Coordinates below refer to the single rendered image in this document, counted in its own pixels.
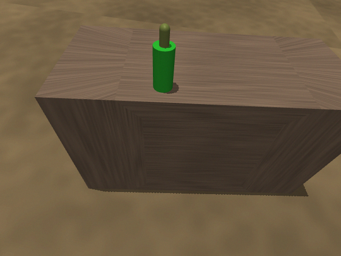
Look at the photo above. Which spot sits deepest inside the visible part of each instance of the bottle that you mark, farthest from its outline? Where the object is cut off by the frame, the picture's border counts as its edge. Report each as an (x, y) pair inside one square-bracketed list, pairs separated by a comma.
[(163, 60)]

